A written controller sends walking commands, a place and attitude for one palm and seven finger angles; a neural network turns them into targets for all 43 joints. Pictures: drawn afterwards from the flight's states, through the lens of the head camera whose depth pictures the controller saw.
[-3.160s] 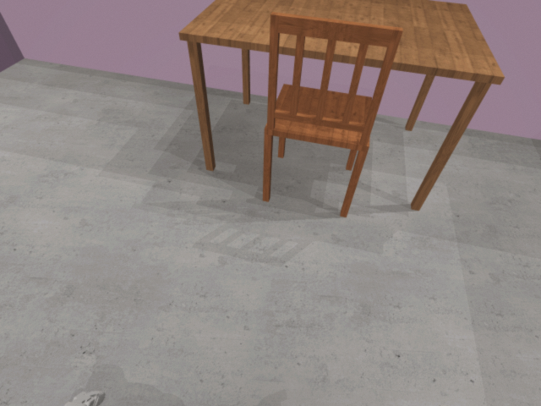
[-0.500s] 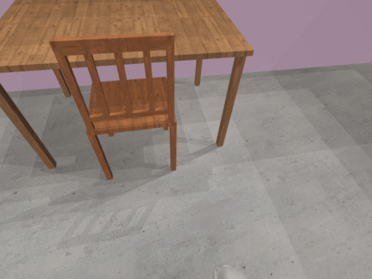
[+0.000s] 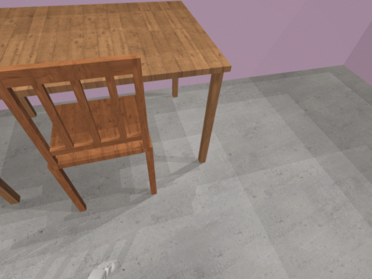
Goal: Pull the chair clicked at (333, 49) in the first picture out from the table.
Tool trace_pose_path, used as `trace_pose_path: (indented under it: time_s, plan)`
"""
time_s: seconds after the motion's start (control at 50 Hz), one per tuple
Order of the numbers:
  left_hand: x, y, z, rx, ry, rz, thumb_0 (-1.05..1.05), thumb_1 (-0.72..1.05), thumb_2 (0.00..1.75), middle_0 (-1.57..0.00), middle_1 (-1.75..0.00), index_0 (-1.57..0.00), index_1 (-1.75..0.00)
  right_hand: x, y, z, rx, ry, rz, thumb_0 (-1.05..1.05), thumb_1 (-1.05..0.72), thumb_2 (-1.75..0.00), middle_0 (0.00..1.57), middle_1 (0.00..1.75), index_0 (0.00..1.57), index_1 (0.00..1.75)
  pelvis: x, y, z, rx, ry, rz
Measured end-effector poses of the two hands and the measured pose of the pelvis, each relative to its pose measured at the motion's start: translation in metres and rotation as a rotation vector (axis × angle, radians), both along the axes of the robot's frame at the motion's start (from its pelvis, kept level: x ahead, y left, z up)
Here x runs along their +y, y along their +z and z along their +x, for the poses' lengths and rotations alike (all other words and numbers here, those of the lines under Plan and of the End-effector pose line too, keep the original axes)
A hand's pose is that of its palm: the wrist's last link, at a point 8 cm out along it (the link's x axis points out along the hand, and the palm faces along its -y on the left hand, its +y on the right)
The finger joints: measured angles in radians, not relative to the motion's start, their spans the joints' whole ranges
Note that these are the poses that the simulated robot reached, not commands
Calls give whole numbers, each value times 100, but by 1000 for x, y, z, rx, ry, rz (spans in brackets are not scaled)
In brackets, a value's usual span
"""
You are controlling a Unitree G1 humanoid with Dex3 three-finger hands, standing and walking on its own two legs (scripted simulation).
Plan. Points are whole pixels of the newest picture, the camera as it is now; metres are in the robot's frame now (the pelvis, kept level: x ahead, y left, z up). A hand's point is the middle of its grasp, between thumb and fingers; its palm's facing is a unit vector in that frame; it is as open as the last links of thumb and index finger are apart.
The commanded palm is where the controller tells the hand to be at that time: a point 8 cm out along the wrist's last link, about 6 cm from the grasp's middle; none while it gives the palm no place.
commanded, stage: turn to face it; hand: left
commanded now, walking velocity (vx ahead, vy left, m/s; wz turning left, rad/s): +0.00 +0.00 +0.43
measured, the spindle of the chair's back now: (87, 114) +0.65 +0.35 -0.09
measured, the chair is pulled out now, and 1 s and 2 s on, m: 0.00 0.00 0.00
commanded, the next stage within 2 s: take the last steps up to it in 0.46 s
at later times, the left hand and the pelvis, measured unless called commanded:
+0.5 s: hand out of the picture +0.05 +0.19 -0.16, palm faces +0.21 -0.94 -0.28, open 7.4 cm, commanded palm none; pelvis +0.03 -0.02 +0.00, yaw +9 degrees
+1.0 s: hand out of the picture -0.08 +0.12 -0.16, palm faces +0.40 -0.90 -0.17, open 7.3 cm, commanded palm none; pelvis +0.06 -0.01 +0.01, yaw +16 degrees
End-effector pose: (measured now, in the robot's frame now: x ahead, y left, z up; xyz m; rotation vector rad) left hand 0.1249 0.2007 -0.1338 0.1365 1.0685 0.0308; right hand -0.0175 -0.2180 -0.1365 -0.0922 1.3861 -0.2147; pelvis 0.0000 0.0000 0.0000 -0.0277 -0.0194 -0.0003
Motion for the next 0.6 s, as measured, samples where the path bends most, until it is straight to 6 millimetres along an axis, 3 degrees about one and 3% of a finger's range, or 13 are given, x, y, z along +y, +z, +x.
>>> trace_pose_path:
  time_s: [0.1,0.2,0.3,0.42,0.52,0.6]
  plan:
    - [30,-21,-23,63,134,-19,0,92,89,-21,-30,-21,-30,14,0,34,-7,83,-30,1,-92,-89,20,30,20,30,14,-9,15,13,51,-10]
    - [61,-12,-54,166,192,49,0,92,90,-20,-30,-20,-30,14,12,62,-34,120,-47,1,-92,-89,20,30,21,30,17,3,23,27,75,10]
    - [75,0,-79,235,242,103,0,92,90,-20,-30,-20,-30,6,15,92,-71,162,-48,1,-91,-89,20,30,21,30,13,10,30,27,101,17]
    - [60,9,-87,237,279,132,1,92,90,-20,-30,-20,-30,-16,8,121,-98,215,-33,1,-91,-89,20,30,21,30,-4,8,32,19,140,32]
    - [28,12,-89,183,303,146,1,91,90,-20,-30,-20,-30,-40,-9,145,-126,248,-3,0,-91,-89,20,30,20,30,-28,0,33,7,175,48]
    - [1,19,-100,164,334,123,1,91,90,-20,-30,-20,-30,-52,-4,160,-130,285,5,1,-91,-89,20,30,20,29,-41,6,32,3,214,59]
